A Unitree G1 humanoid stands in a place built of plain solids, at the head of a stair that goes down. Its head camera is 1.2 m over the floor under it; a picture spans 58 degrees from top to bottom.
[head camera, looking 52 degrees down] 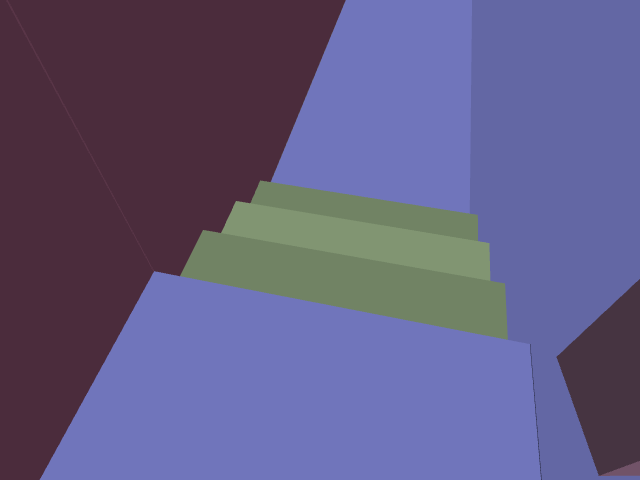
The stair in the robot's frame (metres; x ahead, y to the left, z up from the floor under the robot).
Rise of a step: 0.17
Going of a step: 0.33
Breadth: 1.20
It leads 12 degrees to the right of straight ahead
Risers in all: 4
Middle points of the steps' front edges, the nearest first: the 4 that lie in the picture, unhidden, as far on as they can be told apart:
0.68 -0.03 0.00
1.00 -0.11 -0.17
1.32 -0.18 -0.34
1.64 -0.25 -0.52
